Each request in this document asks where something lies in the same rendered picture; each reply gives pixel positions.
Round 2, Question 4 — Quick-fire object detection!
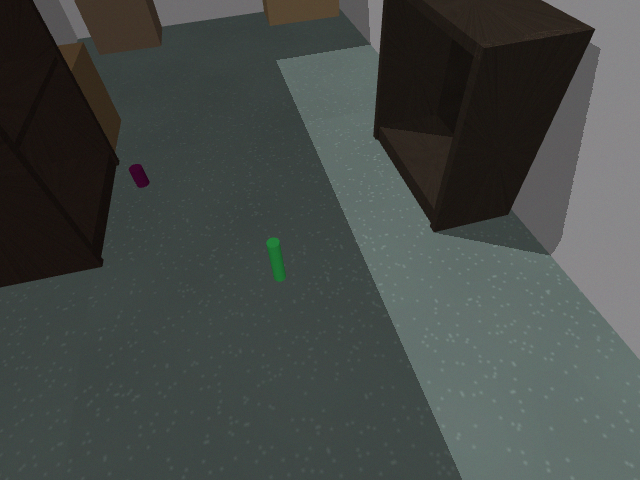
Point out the bookshelf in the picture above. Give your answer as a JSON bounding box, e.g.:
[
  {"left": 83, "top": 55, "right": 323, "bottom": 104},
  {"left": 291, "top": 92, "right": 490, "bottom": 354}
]
[
  {"left": 373, "top": 0, "right": 595, "bottom": 232},
  {"left": 0, "top": 0, "right": 119, "bottom": 287}
]

